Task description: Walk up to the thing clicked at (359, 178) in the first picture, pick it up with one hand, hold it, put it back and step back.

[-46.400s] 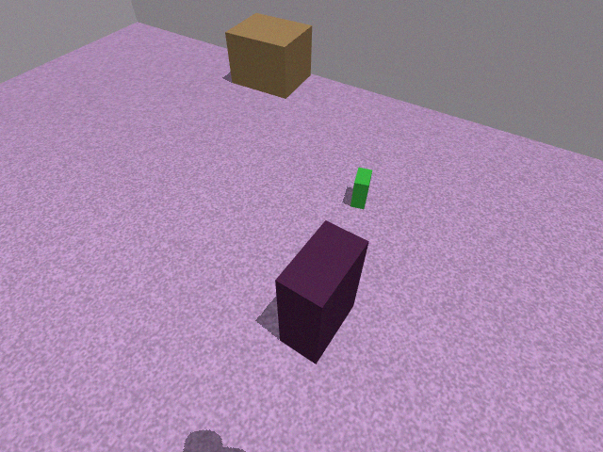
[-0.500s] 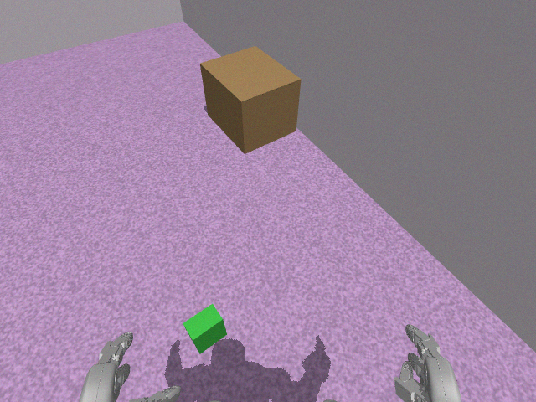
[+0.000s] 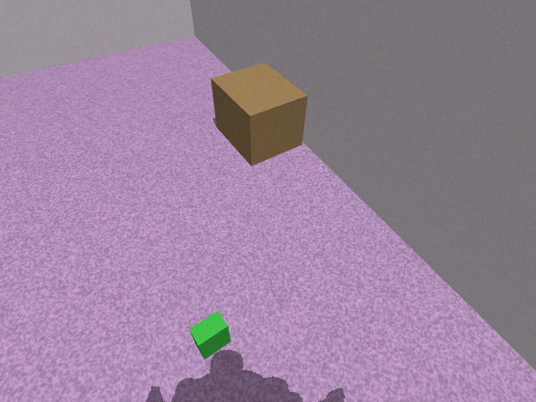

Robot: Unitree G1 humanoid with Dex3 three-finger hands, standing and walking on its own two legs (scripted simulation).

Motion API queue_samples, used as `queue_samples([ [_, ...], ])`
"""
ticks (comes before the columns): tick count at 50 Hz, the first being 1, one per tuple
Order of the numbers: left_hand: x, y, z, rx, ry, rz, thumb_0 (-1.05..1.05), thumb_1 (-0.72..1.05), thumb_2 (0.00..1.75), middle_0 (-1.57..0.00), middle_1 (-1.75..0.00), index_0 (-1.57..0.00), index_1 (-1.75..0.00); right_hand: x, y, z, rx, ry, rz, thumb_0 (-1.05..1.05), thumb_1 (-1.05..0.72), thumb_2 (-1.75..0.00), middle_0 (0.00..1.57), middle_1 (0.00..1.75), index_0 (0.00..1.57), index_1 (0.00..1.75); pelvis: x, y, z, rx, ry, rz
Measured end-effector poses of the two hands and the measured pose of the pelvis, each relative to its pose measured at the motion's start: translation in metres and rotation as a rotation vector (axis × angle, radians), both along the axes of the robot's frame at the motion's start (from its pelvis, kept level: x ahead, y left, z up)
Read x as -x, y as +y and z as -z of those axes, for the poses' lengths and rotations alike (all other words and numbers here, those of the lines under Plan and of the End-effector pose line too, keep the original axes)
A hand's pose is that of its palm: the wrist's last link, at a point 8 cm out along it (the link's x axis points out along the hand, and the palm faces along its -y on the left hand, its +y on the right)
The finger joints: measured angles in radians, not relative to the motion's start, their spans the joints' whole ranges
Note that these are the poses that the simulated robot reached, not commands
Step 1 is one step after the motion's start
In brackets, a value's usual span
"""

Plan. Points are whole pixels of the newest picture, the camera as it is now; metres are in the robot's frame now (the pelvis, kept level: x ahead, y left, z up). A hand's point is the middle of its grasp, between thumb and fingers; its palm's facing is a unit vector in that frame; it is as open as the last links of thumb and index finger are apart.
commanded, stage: stand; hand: left
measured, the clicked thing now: (211, 335) +0.45 +0.19 -0.69
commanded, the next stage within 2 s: step back in 1.68 s
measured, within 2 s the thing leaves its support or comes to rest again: neither
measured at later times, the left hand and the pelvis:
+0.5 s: hand out of the picture +0.01 +0.25 -0.14, palm faces -0.03 -0.93 -0.36, open 7.4 cm; pelvis -0.02 +0.00 +0.02, yaw +0 degrees
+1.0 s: hand out of the picture +0.09 +0.24 -0.14, palm faces -0.04 -0.94 -0.34, open 7.4 cm; pelvis +0.01 -0.01 +0.02, yaw -1 degrees
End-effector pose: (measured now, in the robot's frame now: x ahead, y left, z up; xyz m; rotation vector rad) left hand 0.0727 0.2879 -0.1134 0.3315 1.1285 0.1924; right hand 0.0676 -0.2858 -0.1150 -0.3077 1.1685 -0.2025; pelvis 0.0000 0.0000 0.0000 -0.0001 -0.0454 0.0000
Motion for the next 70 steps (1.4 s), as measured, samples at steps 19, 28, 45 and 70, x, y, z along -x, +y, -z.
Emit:
queue_samples([
  [19,0.055,0.006,-0.01,-0.006,0.127,-0.044,0.0,0.9,0.9,-0.2,-0.3,-0.21,-0.3,0.031,0.005,-0.002,-0.048,0.067,0.014,0.01,-0.91,-0.9,0.21,0.3,0.21,0.3,0.021,-0.001,-0.016,-0.004,-0.034,-0.003],
  [28,0.062,0.002,-0.008,0.0,0.177,-0.049,0.0,0.9,0.9,-0.2,-0.3,-0.21,-0.3,0.046,-0.008,-0.004,-0.028,0.125,0.033,0.01,-0.91,-0.9,0.2,0.3,0.2,0.3,0.02,-0.004,-0.018,0.0,-0.018,0.0],
  [45,0.007,-0.005,-0.011,0.014,0.118,-0.017,0.0,0.9,0.9,-0.2,-0.3,-0.21,-0.3,0.016,-0.006,-0.006,-0.03,0.094,0.04,0.01,-0.91,-0.9,0.2,0.3,0.2,0.3,-0.002,-0.005,-0.02,-0.003,-0.011,0.013],
  [70,-0.005,-0.008,-0.016,0.003,0.126,-0.018,0.0,0.9,0.9,-0.2,-0.3,-0.21,-0.3,0.004,-0.019,-0.009,-0.023,0.095,0.046,0.01,-0.91,-0.9,0.2,0.3,0.2,0.3,-0.01,-0.012,-0.022,-0.004,-0.002,0.02],
])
